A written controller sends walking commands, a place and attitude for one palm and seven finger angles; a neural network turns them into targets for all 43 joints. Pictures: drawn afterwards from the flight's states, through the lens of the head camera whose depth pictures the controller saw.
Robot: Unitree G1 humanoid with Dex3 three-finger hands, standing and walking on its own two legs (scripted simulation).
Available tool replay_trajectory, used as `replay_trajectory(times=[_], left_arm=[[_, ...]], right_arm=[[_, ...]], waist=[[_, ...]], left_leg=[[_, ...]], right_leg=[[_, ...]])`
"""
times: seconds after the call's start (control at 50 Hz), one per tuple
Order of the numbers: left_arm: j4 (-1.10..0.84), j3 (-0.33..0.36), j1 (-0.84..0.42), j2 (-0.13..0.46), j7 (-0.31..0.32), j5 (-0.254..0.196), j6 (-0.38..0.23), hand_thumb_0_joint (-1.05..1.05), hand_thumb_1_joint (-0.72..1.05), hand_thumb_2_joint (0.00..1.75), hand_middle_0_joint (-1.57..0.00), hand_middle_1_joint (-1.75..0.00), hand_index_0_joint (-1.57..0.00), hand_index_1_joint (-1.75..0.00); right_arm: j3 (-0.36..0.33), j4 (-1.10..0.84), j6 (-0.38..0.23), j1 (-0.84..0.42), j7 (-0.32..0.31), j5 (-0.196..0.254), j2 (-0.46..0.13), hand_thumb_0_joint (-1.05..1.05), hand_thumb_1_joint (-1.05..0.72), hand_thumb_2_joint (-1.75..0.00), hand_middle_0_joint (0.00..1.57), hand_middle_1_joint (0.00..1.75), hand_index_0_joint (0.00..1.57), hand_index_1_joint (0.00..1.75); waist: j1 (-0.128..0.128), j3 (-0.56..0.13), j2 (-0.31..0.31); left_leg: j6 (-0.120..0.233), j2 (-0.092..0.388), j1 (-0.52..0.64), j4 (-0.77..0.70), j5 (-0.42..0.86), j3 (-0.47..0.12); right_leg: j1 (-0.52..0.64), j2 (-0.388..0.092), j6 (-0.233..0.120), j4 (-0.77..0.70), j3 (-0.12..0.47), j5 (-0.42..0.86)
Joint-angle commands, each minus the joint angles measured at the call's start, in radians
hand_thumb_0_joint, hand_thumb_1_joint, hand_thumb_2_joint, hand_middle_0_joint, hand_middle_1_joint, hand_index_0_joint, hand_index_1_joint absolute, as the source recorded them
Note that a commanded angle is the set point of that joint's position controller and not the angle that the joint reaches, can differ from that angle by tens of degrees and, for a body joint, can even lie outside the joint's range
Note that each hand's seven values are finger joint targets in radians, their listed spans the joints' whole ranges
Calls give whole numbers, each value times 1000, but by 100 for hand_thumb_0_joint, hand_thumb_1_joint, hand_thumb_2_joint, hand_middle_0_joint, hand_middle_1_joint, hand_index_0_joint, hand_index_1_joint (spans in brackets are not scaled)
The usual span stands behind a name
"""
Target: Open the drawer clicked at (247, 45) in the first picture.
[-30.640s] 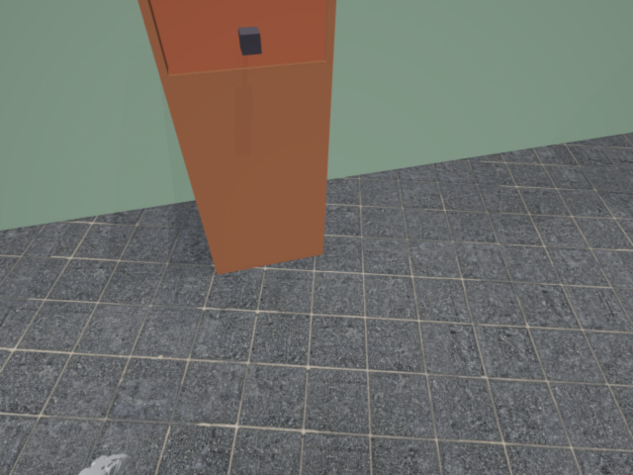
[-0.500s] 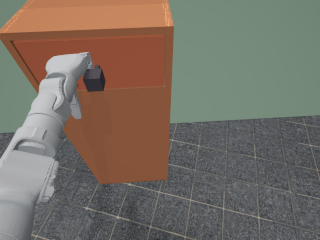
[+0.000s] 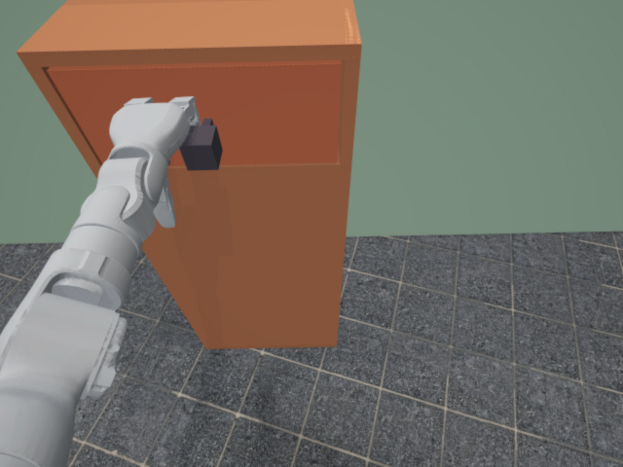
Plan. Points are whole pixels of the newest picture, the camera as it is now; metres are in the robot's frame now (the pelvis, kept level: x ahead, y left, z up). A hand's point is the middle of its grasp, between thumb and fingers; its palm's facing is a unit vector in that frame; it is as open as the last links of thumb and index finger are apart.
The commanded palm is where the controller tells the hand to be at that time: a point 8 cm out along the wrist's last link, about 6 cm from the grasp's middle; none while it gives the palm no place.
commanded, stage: lower the fingers behind the handle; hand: left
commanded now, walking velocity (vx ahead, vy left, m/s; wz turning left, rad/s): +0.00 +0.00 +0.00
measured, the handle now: (204, 138) +0.53 +0.16 +0.14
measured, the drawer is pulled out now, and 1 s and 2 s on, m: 0.00 0.00 0.05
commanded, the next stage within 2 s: close the thumb around the handle in 0.26 s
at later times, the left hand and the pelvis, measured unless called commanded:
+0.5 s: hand (167, 161) +0.48 +0.20 +0.13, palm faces -0.03 -0.01 -1.00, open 13.1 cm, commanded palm +0.47 +0.19 +0.19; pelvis +0.01 -0.01 +0.00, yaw +0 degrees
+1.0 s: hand (168, 161) +0.49 +0.21 +0.13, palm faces -0.02 -0.04 -1.00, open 5.7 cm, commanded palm +0.48 +0.19 +0.19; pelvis +0.01 -0.01 +0.00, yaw -1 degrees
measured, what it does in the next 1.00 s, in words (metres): stands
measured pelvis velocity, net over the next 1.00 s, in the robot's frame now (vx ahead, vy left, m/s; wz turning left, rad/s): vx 0.01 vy -0.01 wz -0.02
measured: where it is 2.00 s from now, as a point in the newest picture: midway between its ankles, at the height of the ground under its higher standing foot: outside the picture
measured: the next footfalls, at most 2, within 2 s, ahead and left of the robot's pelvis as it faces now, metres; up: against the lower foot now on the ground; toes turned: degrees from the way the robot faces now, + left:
none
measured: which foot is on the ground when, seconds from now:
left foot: down 0.00-1.00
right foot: down 0.00-1.00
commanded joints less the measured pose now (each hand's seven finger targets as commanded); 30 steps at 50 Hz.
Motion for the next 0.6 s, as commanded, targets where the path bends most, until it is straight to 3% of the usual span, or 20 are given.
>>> replay_trajectory(times=[0.0,0.02,0.06,0.08,0.14,0.16,0.2,0.24,0.28,0.3,0.34,0.36,0.4,0.44,0.52,0.58], left_arm=[[-151,41,-541,126,18,-6,-22,0,-50,30,-30,-120,-30,-120],[-147,45,-552,139,13,-3,-23,0,-50,30,-30,-120,-30,-120],[-174,18,-590,119,3,-3,-39,0,-50,30,-30,-120,-30,-120],[-157,43,-577,145,5,5,-43,0,-50,30,-30,-120,-30,-120],[-188,19,-589,115,-4,4,-66,0,-50,30,-30,-120,-30,-120],[-202,47,-578,145,-3,4,-73,0,-50,30,-30,-120,-30,-120],[-209,35,-546,127,-6,-2,-79,0,-50,30,-30,-120,-30,-120],[-210,4,-555,87,-13,-15,-86,0,-50,30,-30,-120,-30,-120],[-214,56,-527,143,-5,-16,-87,0,-50,30,-30,-120,-30,-120],[-207,57,-526,153,-4,-11,-82,0,-50,30,-30,-120,-30,-120],[-246,41,-552,133,-6,-14,-88,0,-50,30,-30,-120,-30,-120],[-264,41,-550,136,-3,-15,-90,0,-44,32,-30,-121,-30,-121],[-243,45,-530,137,2,-7,-81,0,-33,37,-31,-122,-31,-122],[-264,39,-521,123,-1,-16,-82,0,-22,42,-32,-123,-32,-123],[-242,50,-512,145,-3,-14,-66,0,0,52,-34,-125,-34,-125],[-233,81,-498,190,-4,-8,-66,0,17,59,-35,-127,-35,-127]], right_arm=[[-39,-96,-18,46,-29,1,-163,0,-90,-90,20,30,20,30],[-35,-97,-19,44,-33,2,-165,0,-90,-90,20,30,20,30],[-34,-105,-23,39,-37,4,-162,0,-90,-90,20,30,20,30],[-34,-103,-24,47,-38,2,-162,0,-90,-90,20,30,20,30],[-36,-111,-28,51,-38,-3,-157,0,-90,-90,20,30,20,30],[-39,-111,-27,57,-37,-4,-158,0,-90,-90,20,30,20,30],[-39,-120,-21,53,-38,-4,-154,0,-90,-90,20,30,20,30],[-38,-119,-21,52,-36,0,-153,0,-90,-90,20,30,20,30],[-43,-114,-20,57,-35,-1,-159,0,-90,-90,20,30,20,30],[-42,-114,-16,55,-36,0,-160,0,-90,-90,20,30,20,30],[-44,-115,-16,56,-34,-2,-157,0,-90,-90,20,30,20,30],[-46,-116,-15,56,-33,0,-155,0,-90,-90,20,30,20,30],[-46,-110,-10,57,-31,0,-157,0,-90,-90,20,30,20,30],[-48,-115,-11,54,-30,0,-155,0,-90,-90,20,30,20,30],[-44,-111,-5,51,-31,4,-158,0,-90,-90,20,30,20,30],[-43,-112,-2,50,-36,4,-160,0,-90,-90,20,30,20,30]], waist=[[-83,-264,-74],[-89,-255,-89],[-95,-275,-57],[-85,-288,-56],[-87,-319,-13],[-80,-347,-2],[-77,-353,-5],[-89,-316,-32],[-72,-327,-33],[-76,-320,-35],[-77,-341,-29],[-72,-360,-4],[-73,-328,-5],[-71,-339,-12],[-73,-310,-22],[-65,-330,-31]], left_leg=[[-35,59,323,-41,284,-97],[-33,59,309,-44,268,-96],[-32,58,323,-40,273,-95],[-33,58,324,-36,273,-98],[-36,58,354,-20,323,-95],[-38,60,370,-12,348,-93],[-36,54,361,-4,356,-84],[-35,56,338,-8,350,-88],[-32,55,338,-4,360,-85],[-31,52,325,-3,357,-79],[-29,50,324,4,384,-75],[-30,49,335,6,387,-73],[-34,52,333,1,375,-76],[-32,52,343,3,400,-79],[-30,49,318,-6,361,-74],[-25,44,299,-5,355,-65]], right_leg=[[-56,9,-3,-83,42,176],[-53,7,-1,-83,44,176],[-60,4,0,-81,50,179],[-57,5,-2,-75,49,176],[-65,4,-5,-70,51,198],[-57,6,-5,-61,52,217],[-41,5,-3,-60,54,239],[-48,5,-3,-65,51,235],[-32,8,-3,-62,55,253],[-26,7,-2,-62,58,264],[-6,4,-3,-60,62,291],[-4,6,-3,-58,64,297],[-26,8,-4,-59,57,277],[-15,9,-6,-61,57,286],[-11,9,-3,-66,57,278],[26,5,-2,-65,67,301]])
